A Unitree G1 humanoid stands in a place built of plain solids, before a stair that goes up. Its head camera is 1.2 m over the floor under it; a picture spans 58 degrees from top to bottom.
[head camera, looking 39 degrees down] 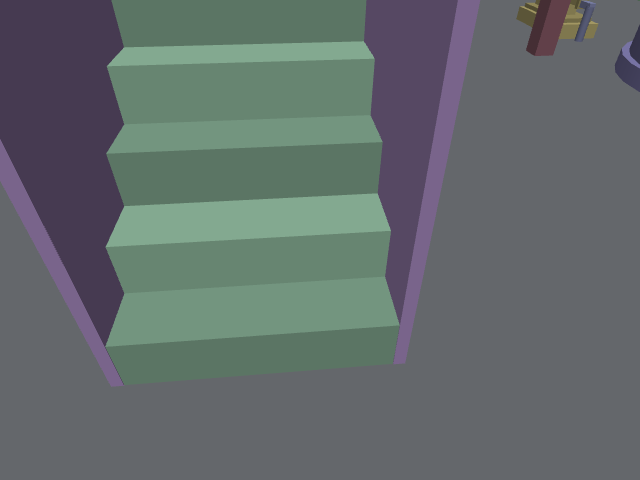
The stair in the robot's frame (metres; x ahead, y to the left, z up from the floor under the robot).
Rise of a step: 0.19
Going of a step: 0.21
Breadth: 0.93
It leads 5 degrees to the left of straight ahead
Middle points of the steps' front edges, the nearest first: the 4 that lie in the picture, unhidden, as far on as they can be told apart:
0.80 0.19 0.19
1.01 0.21 0.39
1.22 0.22 0.58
1.43 0.24 0.77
